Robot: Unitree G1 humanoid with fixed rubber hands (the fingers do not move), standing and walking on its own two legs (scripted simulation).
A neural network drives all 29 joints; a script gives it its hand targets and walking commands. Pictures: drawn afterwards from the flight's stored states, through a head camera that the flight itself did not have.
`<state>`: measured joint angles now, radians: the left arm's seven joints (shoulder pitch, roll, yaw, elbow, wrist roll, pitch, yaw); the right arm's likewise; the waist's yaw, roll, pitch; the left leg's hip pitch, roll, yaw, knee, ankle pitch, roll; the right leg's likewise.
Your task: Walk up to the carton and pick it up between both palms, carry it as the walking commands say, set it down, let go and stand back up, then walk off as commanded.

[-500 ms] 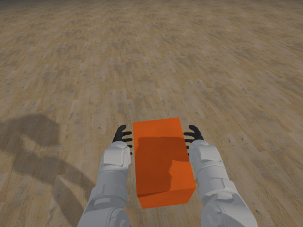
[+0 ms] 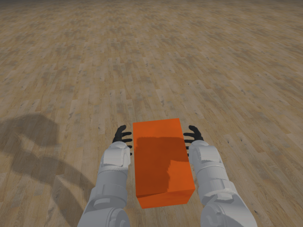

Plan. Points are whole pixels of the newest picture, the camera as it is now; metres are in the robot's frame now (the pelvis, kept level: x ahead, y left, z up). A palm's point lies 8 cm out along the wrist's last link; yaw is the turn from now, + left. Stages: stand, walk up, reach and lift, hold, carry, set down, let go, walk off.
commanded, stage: hold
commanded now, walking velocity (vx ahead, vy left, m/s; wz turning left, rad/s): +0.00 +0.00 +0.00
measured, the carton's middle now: (160, 164) +0.33 +0.00 -0.02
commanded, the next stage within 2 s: carry in 0.30 s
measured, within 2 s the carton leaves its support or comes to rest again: neither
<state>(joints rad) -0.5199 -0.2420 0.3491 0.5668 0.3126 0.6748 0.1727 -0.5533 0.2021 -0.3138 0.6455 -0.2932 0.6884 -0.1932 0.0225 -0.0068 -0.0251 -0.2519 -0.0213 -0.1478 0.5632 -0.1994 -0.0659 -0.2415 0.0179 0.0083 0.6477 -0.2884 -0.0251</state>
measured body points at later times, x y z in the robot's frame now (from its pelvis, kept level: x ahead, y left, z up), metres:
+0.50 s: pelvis +0.00 +0.03 +0.00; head -0.04 +0.04 +0.44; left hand +0.33 +0.14 +0.06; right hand +0.34 -0.09 +0.07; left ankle +0.03 +0.15 -0.72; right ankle +0.05 -0.10 -0.72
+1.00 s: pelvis -0.03 +0.06 +0.00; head -0.04 +0.09 +0.45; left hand +0.29 +0.19 +0.08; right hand +0.30 -0.05 +0.10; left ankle +0.03 +0.15 -0.72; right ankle +0.00 -0.10 -0.72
